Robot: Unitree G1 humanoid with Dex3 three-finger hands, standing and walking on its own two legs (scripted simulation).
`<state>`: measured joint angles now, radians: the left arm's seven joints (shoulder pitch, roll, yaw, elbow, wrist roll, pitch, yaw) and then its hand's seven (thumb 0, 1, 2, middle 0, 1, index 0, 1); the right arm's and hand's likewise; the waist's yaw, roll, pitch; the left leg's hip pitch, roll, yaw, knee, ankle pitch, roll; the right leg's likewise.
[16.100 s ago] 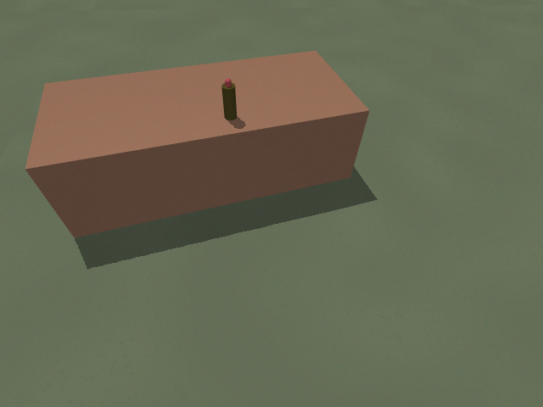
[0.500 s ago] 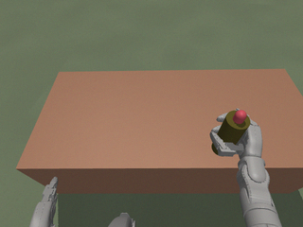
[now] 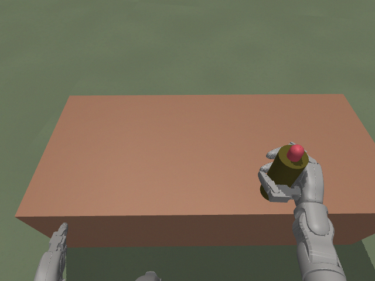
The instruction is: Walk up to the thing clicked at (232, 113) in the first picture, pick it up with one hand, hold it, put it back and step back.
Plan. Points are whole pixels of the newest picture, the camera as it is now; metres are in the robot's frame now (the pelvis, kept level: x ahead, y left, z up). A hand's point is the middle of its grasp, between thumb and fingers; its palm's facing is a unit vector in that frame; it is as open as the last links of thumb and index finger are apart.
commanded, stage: hold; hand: right
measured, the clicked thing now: (283, 172) +0.34 -0.18 +0.06
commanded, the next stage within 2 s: none
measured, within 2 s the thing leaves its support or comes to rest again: neither
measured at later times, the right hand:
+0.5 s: hand (278, 179) +0.32 -0.16 +0.06, palm faces +0.12 +0.99 +0.00, open 7.3 cm
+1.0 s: hand (277, 181) +0.32 -0.16 +0.06, palm faces +0.12 +0.99 +0.00, open 7.3 cm
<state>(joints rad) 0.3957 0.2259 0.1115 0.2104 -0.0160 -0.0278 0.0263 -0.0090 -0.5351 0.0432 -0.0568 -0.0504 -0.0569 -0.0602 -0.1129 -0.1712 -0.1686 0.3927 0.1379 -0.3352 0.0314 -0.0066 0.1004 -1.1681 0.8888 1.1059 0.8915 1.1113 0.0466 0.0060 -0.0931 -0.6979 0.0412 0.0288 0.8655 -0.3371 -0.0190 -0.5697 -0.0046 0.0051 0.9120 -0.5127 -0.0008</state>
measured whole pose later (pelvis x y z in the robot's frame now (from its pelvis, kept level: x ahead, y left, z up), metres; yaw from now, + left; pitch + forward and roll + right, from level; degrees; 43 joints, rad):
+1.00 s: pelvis -0.01 +0.00 +0.01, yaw +0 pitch +7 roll +0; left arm 0.36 0.21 0.09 0.29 -0.02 -0.05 0.04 -0.01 -0.53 0.04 -0.05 -0.05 -0.06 -0.05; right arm -0.08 -0.16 -0.16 0.38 0.14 -0.34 0.02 -0.01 0.10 -1.17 0.89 1.11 0.89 1.11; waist 0.04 0.00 -0.07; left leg -0.64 0.04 0.03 0.80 -0.30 -0.02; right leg -0.51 -0.01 0.00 0.86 -0.48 0.00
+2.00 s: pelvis -0.01 +0.01 +0.01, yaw +0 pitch +8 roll +0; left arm 0.37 0.21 0.08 0.26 -0.02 -0.06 0.04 -0.01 -0.52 0.04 -0.05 -0.05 -0.06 -0.05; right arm -0.09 -0.15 -0.16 0.40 0.15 -0.34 0.03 -0.01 0.10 -1.17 0.89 1.11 0.89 1.11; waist 0.05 0.01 -0.08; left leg -0.65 0.04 0.03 0.82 -0.31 -0.01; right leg -0.52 -0.01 0.00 0.86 -0.48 0.01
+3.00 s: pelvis -0.03 +0.00 -0.05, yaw +0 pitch +21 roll +1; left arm 0.42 0.23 0.05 0.00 0.06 -0.10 -0.01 -0.01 -0.52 0.04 -0.06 -0.05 -0.07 -0.05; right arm -0.57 -0.31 -0.38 0.96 0.06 -0.55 0.04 -0.01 0.10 -1.17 0.90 1.09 0.90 1.10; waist 0.19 0.04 -0.11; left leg -1.09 0.03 0.03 1.10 -0.37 -0.01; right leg -0.97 -0.01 0.01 1.19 -0.58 0.00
